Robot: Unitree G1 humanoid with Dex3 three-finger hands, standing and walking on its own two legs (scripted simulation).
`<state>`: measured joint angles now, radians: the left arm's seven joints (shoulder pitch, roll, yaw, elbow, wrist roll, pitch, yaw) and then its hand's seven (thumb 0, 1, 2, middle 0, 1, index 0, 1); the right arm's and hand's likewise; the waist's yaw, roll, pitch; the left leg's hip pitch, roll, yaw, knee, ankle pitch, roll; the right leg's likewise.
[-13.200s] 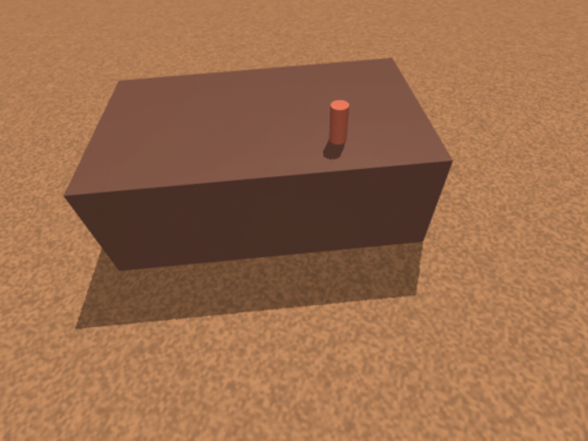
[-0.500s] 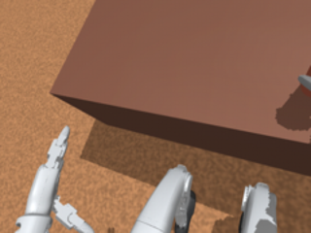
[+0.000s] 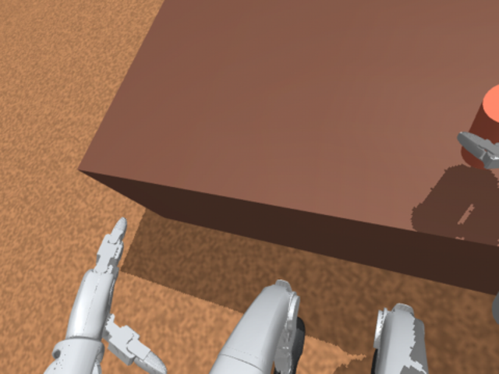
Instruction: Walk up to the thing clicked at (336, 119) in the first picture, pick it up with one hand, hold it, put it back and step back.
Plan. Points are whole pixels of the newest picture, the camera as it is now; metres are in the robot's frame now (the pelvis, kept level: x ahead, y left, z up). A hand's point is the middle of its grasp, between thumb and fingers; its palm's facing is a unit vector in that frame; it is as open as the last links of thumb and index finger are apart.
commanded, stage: settle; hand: right
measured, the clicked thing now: (497, 130) +0.51 -0.22 -0.03
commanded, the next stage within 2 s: lift in 0.18 s
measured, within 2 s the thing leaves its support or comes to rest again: neither
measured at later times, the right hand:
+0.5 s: hand out of the picture +0.51 -0.22 +0.00, palm faces +0.18 +0.98 -0.01, open 9.3 cm
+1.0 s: hand out of the picture +0.44 -0.21 +0.08, palm faces +0.19 +0.98 -0.02, open 9.3 cm
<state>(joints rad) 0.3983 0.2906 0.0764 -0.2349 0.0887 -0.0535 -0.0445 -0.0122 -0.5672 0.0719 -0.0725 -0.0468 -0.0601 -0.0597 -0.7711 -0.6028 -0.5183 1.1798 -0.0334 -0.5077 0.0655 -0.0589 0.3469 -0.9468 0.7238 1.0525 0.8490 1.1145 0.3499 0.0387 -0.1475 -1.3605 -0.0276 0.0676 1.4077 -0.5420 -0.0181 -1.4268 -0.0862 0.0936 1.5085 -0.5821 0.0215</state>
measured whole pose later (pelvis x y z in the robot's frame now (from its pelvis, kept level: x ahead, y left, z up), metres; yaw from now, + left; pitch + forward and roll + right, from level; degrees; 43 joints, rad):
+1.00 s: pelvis +0.03 +0.00 +0.07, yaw -2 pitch +19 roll +3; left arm 0.41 0.24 0.08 -0.02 0.05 -0.02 -0.03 -0.01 -0.55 0.06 -0.06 -0.04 -0.05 -0.05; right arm -0.45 -0.32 -0.36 0.85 0.05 -0.45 0.04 -0.06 0.36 -0.98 0.72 1.08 0.84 1.15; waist 0.18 0.03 -0.15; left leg -0.96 0.00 0.03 1.12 -0.49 -0.03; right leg -1.01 -0.07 0.04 1.19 -0.52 0.01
